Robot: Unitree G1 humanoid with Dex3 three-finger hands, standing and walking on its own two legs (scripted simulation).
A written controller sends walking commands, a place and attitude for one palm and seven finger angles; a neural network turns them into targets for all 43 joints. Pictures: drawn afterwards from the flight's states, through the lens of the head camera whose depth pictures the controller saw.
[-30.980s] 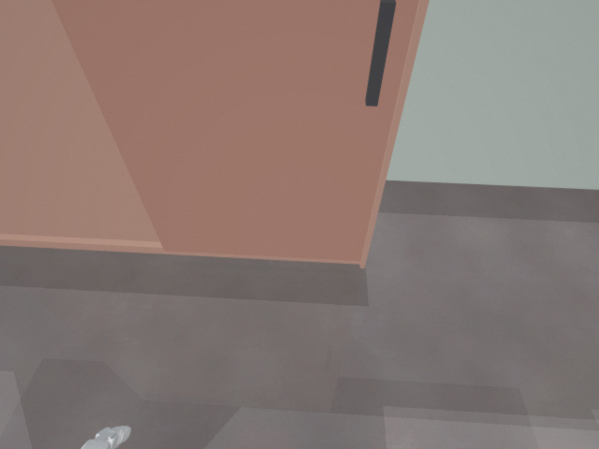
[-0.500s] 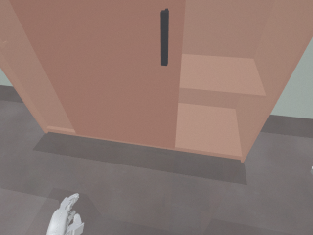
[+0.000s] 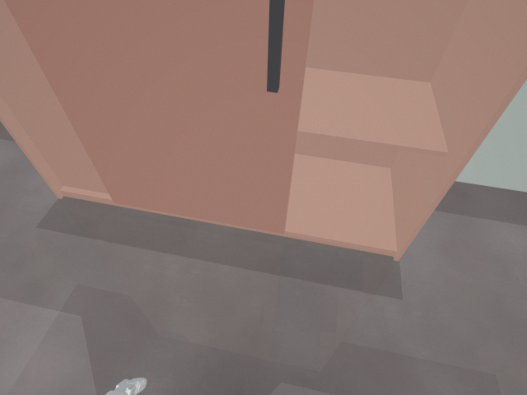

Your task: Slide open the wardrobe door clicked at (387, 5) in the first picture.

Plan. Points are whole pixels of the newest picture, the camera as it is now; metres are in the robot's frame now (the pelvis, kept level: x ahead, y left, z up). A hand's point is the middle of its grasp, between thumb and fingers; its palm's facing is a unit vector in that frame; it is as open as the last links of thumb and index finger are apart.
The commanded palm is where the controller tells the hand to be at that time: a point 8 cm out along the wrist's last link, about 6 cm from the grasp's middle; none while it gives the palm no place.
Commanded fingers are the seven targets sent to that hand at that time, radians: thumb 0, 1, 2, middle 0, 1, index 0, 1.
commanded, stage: let the arm hang, fingers relaxed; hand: right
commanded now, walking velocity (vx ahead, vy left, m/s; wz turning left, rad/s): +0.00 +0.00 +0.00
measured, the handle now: (276, 41) +0.83 +0.05 +0.14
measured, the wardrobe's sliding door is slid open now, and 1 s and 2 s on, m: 0.49 0.49 0.49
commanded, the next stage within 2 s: look to check the result in 0.84 s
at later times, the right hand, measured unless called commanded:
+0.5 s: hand out of the picture +0.04 -0.19 -0.15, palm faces -0.02 +0.98 -0.20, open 7.4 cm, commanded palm none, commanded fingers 0.00 -0.90 -0.90 0.20 0.30 0.20 0.30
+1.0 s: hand out of the picture +0.03 -0.20 -0.16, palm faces -0.03 +0.99 -0.17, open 7.4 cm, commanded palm none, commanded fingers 0.00 -0.90 -0.90 0.20 0.30 0.20 0.30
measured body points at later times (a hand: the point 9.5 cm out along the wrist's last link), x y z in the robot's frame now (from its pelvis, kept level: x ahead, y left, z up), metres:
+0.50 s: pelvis +0.02 -0.02 +0.02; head +0.04 -0.02 +0.47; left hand +0.02 +0.20 -0.14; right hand +0.04 -0.24 -0.14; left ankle +0.01 +0.13 -0.72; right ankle +0.03 -0.10 -0.72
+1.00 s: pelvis +0.03 -0.04 +0.02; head +0.05 -0.04 +0.47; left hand +0.02 +0.18 -0.14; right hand +0.04 -0.25 -0.14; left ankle +0.01 +0.13 -0.72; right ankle +0.03 -0.10 -0.72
